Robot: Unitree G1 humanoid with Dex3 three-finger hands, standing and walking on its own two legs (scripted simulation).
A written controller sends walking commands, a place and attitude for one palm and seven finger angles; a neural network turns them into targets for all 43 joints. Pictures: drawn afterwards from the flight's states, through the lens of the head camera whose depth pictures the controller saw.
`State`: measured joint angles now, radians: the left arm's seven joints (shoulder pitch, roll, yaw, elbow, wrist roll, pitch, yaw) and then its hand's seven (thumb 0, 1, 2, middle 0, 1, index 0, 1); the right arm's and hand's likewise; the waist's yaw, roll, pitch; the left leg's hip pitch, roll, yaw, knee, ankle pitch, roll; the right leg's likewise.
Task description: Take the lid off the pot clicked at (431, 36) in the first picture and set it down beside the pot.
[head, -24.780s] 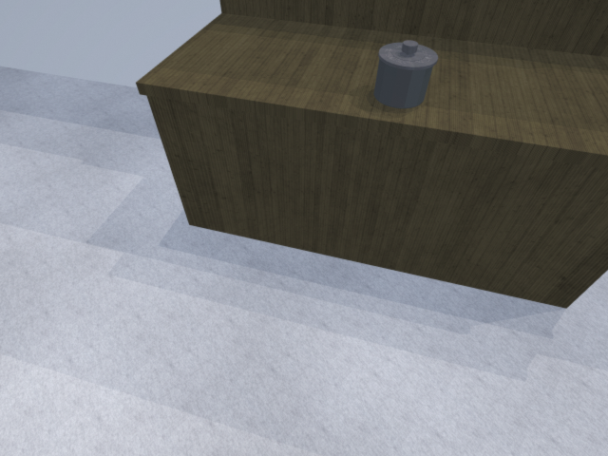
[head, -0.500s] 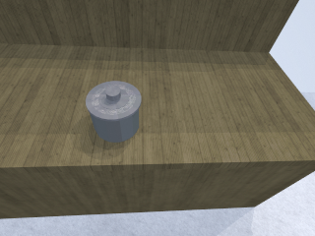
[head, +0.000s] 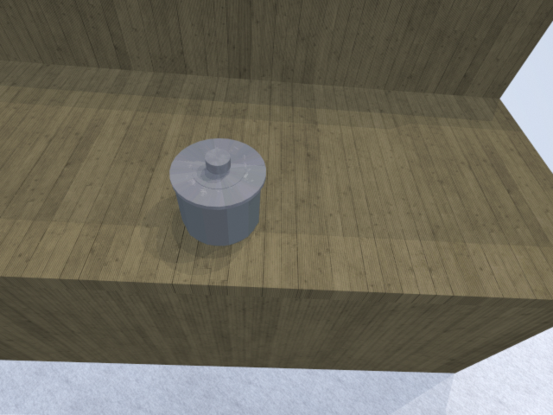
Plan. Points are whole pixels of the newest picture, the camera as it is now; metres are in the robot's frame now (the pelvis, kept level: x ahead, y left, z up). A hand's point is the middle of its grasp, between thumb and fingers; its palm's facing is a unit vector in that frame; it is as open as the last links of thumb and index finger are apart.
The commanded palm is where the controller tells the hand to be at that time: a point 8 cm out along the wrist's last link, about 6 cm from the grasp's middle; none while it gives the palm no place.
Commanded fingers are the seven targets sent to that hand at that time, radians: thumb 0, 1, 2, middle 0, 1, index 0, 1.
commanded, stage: come to a stop and stand still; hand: left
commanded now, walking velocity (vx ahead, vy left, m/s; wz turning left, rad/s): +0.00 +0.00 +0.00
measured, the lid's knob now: (218, 161) +0.48 +0.14 +0.07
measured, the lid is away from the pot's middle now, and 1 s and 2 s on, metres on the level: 0.00 0.00 0.00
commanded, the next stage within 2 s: look again from close up in 0.78 s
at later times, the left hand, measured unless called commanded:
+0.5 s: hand out of the picture -0.02 +0.17 -0.16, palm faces -0.01 -0.97 -0.25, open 7.4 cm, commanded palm none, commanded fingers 0.00 0.90 0.90 -0.20 -0.30 -0.20 -0.30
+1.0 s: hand out of the picture -0.06 +0.17 -0.17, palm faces +0.00 -0.98 -0.21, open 7.4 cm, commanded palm none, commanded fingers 0.00 0.90 0.90 -0.20 -0.30 -0.20 -0.30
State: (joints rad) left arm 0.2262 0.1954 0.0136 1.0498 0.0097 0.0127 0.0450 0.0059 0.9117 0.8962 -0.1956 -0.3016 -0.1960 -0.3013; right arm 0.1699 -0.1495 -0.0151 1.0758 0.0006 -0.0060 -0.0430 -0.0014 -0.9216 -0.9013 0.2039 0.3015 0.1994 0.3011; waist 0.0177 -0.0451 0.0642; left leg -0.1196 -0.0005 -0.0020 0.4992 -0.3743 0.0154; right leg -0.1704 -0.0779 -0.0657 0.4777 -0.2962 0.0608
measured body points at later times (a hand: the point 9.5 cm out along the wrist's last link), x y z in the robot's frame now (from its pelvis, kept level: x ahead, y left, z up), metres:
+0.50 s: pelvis -0.05 -0.01 +0.00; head -0.05 -0.03 +0.45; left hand -0.02 +0.23 -0.14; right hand -0.01 -0.25 -0.16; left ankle -0.07 +0.11 -0.74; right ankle -0.03 -0.16 -0.74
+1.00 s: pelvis -0.06 +0.00 +0.00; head -0.05 +0.00 +0.45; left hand -0.06 +0.22 -0.16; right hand -0.07 -0.22 -0.16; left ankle -0.07 +0.11 -0.74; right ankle -0.03 -0.16 -0.74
